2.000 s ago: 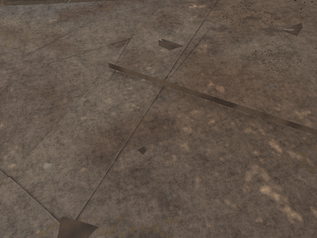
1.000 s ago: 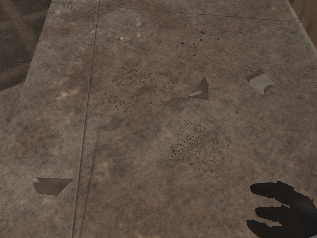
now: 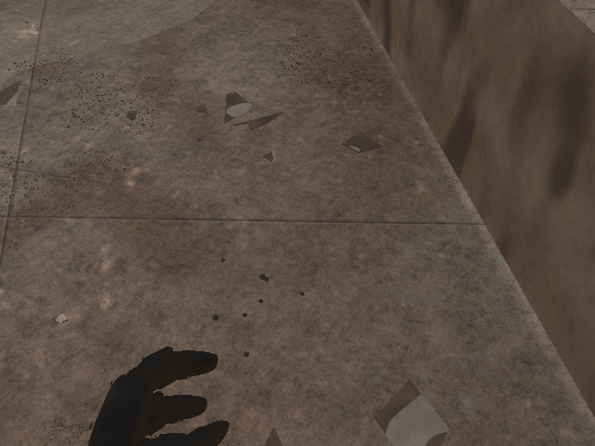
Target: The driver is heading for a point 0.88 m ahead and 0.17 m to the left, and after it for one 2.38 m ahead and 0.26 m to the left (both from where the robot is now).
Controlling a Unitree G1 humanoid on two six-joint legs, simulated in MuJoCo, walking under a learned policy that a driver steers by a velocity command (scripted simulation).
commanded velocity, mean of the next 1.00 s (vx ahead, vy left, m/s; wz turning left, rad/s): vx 1.00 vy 0.00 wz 0.59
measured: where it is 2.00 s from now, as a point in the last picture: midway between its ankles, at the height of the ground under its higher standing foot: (78, 121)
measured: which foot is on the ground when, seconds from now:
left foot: down 0.00-0.18, up 0.20-0.60, down 0.62-1.00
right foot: up 0.00-0.16, down 0.18-0.62, up 0.64-1.00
